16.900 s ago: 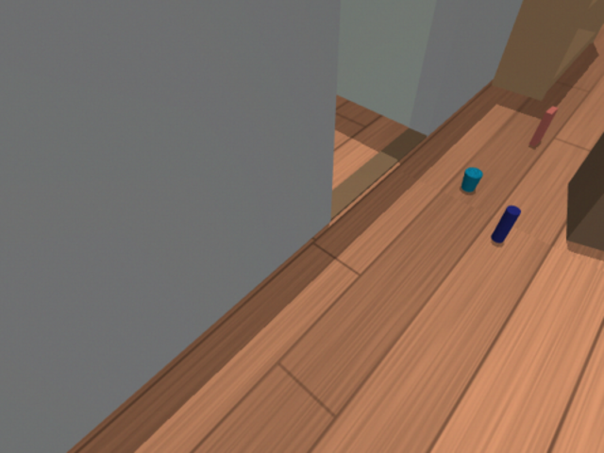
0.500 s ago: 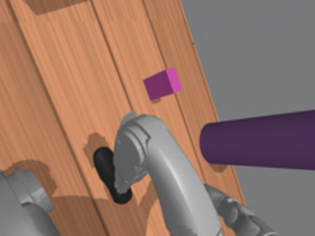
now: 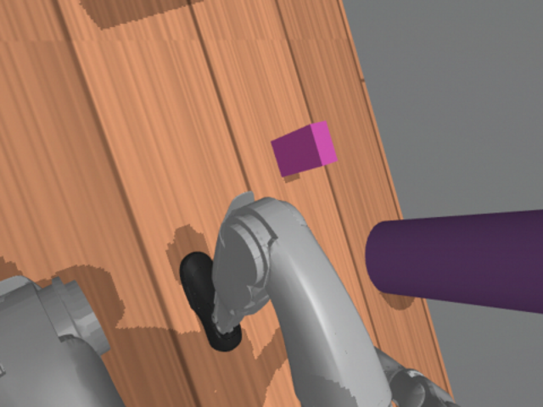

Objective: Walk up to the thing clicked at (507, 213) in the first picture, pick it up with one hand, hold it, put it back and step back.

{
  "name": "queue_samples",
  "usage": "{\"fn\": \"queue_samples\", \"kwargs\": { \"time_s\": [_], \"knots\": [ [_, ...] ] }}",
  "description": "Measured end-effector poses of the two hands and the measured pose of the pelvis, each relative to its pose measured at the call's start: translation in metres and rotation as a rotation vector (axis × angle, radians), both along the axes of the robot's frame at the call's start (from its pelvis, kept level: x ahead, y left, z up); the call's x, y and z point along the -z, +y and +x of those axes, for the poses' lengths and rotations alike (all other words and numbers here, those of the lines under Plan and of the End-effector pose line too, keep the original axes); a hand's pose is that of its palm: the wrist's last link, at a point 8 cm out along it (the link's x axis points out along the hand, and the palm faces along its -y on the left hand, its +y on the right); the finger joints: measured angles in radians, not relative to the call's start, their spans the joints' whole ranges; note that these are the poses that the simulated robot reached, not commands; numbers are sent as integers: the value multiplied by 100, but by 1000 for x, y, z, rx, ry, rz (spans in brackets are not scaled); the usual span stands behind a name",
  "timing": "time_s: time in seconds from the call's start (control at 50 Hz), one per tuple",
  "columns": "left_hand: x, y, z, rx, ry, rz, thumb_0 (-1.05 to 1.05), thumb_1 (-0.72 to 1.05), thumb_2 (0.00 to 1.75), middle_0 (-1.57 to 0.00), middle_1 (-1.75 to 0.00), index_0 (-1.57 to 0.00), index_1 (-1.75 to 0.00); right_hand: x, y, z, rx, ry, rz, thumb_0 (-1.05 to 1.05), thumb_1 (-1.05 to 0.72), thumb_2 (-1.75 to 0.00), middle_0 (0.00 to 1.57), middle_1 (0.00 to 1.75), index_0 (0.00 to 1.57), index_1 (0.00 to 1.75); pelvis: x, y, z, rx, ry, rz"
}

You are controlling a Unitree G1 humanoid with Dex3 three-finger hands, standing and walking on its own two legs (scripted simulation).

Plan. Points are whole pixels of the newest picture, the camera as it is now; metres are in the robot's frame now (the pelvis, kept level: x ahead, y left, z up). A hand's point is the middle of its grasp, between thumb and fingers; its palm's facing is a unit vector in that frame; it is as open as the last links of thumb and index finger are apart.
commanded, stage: settle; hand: left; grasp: from the side
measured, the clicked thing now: out of the picture +0.55 +0.24 -0.24
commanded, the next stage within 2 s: lift in 1.80 s
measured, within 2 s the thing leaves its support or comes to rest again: neither
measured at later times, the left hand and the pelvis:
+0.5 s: hand out of the picture +0.54 +0.23 -0.08, palm faces +0.08 -0.99 -0.08, open 5.0 cm; pelvis +0.00 +0.00 +0.01, yaw +4 degrees
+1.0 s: hand out of the picture +0.55 +0.24 -0.04, palm faces +0.09 -0.99 -0.09, open 4.7 cm; pelvis +0.01 -0.01 +0.02, yaw +7 degrees
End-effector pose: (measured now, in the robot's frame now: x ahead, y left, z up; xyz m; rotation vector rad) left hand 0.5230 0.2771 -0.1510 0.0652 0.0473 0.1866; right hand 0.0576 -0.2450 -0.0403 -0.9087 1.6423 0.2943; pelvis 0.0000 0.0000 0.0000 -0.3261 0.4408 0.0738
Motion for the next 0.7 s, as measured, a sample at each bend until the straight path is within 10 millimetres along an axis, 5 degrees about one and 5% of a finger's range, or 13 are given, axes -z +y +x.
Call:
{"fn": "queue_samples", "kwargs": {
  "time_s": [0.26, 0.7],
  "knots": [
    [-62, 11, -7, 62, 23, 42, -1, 0, 105, -91, -101, -117, -124, 7, -1, -5, 157, -109, 56, -1, -93, -90, 21, 30, 20, 30, -8, -1, -1, -19, 53, 35],
    [-106, 15, -2, 77, 41, 23, -1, 0, 105, -92, -101, -132, -139, 18, -14, 29, 220, -214, 83, 0, -93, -90, 21, 30, 20, 30, -13, -5, 9, -37, 132, 100]
  ]
}}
